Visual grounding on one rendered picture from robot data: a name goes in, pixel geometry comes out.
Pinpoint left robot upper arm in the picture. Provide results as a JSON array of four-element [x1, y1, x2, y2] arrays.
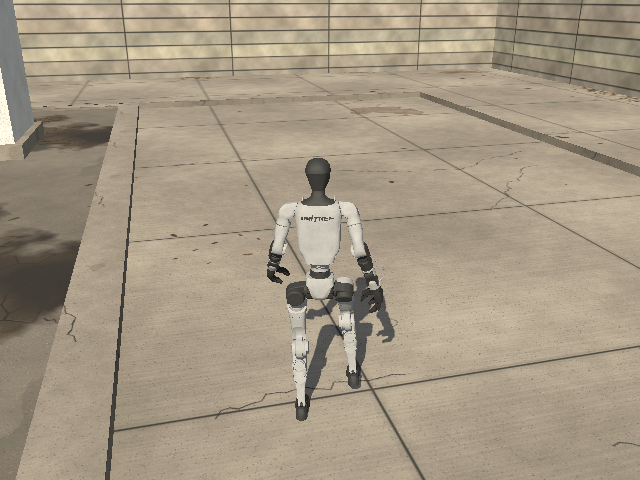
[[271, 201, 298, 255]]

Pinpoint robot right forearm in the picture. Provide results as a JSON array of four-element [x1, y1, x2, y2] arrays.
[[357, 242, 380, 290]]

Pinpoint robot left hand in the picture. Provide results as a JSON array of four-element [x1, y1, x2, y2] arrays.
[[267, 266, 290, 284]]

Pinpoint right robot upper arm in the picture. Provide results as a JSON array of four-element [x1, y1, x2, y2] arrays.
[[339, 201, 366, 258]]

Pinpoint left robot shin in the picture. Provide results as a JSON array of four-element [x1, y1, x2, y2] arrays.
[[291, 340, 307, 407]]

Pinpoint robot left forearm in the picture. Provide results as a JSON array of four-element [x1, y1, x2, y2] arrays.
[[267, 240, 282, 271]]

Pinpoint robot right hand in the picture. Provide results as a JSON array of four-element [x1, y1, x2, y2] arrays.
[[360, 286, 383, 313]]

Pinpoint robot left thigh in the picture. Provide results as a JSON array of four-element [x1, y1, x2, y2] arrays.
[[286, 281, 309, 358]]

